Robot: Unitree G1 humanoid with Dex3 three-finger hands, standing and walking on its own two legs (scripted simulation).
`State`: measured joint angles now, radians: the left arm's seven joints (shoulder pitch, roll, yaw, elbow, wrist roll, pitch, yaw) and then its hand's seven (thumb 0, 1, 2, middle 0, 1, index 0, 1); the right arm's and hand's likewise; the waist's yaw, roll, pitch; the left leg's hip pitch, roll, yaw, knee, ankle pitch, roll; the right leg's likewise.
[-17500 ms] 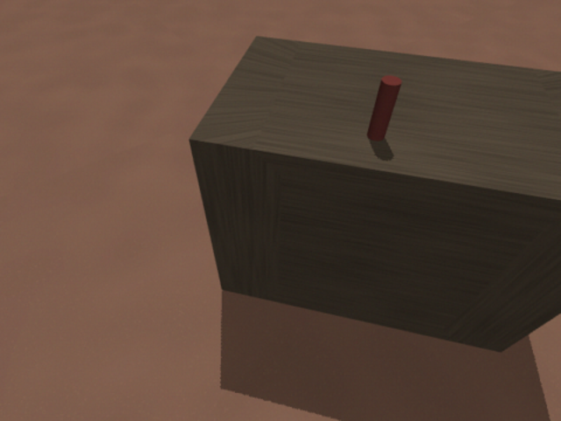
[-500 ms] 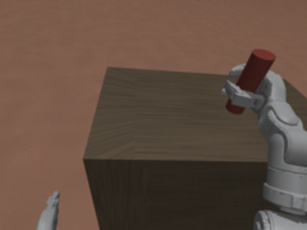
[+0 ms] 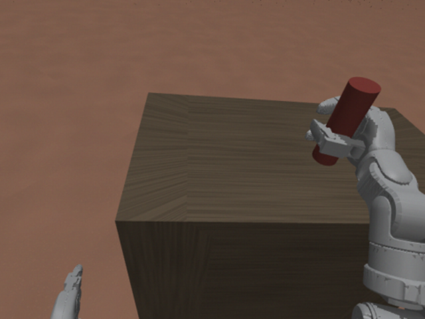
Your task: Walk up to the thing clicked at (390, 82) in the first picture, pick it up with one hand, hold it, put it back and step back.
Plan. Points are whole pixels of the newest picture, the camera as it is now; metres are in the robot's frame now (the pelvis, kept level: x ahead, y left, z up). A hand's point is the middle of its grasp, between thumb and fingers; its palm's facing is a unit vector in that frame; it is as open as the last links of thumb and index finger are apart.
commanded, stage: hold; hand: right
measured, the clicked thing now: (341, 125) +0.33 -0.19 +0.27
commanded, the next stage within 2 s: crouch in 0.90 s
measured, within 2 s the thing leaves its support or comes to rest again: neither
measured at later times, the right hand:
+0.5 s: hand (328, 131) +0.33 -0.17 +0.26, palm faces +0.15 +0.99 -0.02, open 5.2 cm
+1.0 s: hand (324, 126) +0.34 -0.17 +0.26, palm faces +0.15 +0.99 -0.02, open 5.2 cm
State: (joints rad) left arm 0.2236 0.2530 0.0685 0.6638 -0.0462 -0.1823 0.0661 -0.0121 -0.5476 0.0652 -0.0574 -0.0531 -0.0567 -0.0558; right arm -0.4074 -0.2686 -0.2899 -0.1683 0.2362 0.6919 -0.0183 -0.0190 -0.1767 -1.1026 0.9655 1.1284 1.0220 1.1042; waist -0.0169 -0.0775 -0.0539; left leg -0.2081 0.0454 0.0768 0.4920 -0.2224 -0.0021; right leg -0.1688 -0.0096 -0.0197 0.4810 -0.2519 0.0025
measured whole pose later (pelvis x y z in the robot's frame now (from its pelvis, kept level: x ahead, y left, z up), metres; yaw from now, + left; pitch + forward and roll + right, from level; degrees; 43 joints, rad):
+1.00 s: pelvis +0.00 +0.00 +0.00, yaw +0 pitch -3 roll +0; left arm 0.23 0.26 0.08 0.66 -0.05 -0.18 0.07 -0.01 -0.55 0.07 -0.06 -0.05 -0.06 -0.06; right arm -0.44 -0.27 -0.29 -0.14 0.24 0.68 -0.02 -0.02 -0.17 -1.11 0.97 1.13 1.03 1.10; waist -0.02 -0.08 -0.05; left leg -0.21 0.04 0.07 0.49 -0.22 0.00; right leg -0.17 -0.01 -0.02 0.48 -0.25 0.01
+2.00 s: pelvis +0.00 +0.00 +0.00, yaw +2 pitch +3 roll +0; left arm 0.22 0.23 0.06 0.67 -0.01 -0.21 0.08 -0.01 -0.54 0.07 -0.06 -0.05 -0.06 -0.05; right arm -0.60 -0.34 -0.31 0.63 0.15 0.07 0.01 -0.02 -0.16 -1.13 0.96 1.13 1.03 1.09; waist 0.05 -0.02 -0.02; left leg -0.35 0.03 0.04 0.51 -0.21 0.00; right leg -0.30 -0.03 -0.05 0.52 -0.26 0.00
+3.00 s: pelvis +0.01 -0.01 -0.02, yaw +3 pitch +11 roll +1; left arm 0.23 0.21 0.03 0.51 0.00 -0.13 0.05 -0.01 -0.56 0.09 -0.06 -0.04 -0.05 -0.06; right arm -0.66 -0.39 -0.37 0.98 0.11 -0.29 0.04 -0.02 -0.16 -1.13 0.96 1.13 1.03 1.09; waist 0.12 0.01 -0.07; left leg -0.57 0.02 0.04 0.64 -0.26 -0.01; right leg -0.55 -0.04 -0.05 0.71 -0.35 -0.01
